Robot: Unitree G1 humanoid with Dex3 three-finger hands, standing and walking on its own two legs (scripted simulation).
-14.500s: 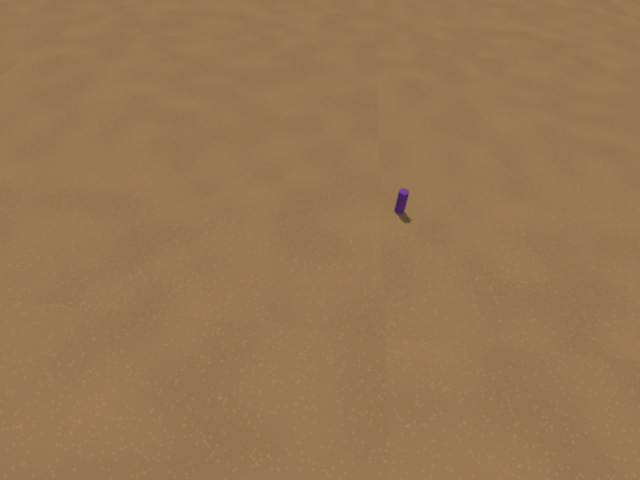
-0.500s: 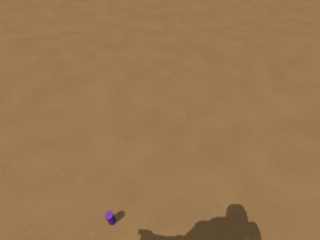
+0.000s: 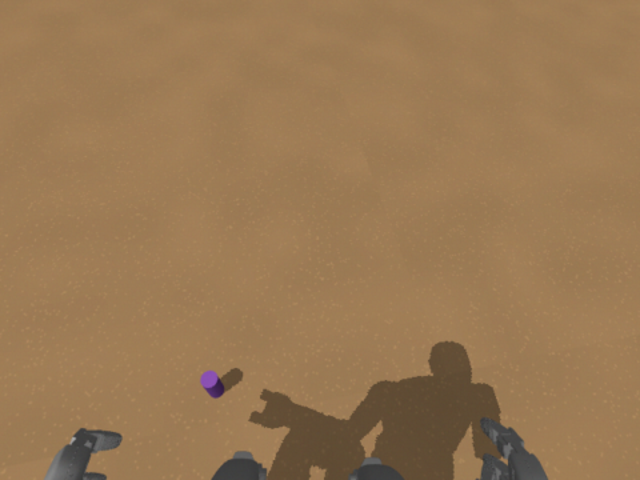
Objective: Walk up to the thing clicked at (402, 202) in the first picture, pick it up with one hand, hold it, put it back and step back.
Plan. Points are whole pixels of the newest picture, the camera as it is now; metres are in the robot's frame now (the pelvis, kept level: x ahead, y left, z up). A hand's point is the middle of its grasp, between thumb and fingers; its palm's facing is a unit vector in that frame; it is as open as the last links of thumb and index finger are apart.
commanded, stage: rise first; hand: left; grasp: from above
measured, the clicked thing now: (213, 384) +0.39 +0.25 -0.65
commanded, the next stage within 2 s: none
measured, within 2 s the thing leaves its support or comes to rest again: neither
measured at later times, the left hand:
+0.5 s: hand out of the picture +0.14 +0.27 -0.22, palm faces -0.29 -0.78 -0.56, open 14.0 cm
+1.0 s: hand (157, 416) +0.27 +0.30 -0.40, palm faces -0.44 -0.33 -0.84, open 13.7 cm
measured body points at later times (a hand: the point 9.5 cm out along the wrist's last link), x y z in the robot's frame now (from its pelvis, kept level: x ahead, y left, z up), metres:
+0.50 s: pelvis -0.01 +0.00 -0.08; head +0.12 +0.02 +0.35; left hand +0.15 +0.31 -0.19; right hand +0.19 -0.24 -0.17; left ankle +0.01 +0.13 -0.68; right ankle +0.01 -0.14 -0.68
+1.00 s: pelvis -0.08 -0.01 -0.27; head +0.13 +0.00 +0.13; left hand +0.29 +0.31 -0.35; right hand +0.06 -0.28 -0.41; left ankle +0.01 +0.13 -0.68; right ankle +0.00 -0.14 -0.68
